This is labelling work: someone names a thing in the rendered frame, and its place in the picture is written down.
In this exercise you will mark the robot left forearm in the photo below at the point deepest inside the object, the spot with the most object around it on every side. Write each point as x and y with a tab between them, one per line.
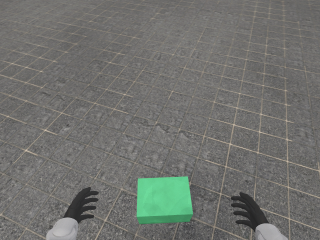
64	229

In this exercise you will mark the robot right forearm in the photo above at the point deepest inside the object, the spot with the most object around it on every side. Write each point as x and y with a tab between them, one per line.
268	231

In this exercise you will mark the robot right hand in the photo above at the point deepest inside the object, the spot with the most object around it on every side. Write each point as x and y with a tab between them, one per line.
254	213

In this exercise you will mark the carton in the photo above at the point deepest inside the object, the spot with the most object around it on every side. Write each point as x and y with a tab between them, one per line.
164	200

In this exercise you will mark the robot left hand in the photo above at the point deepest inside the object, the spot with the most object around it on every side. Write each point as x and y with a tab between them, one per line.
77	207

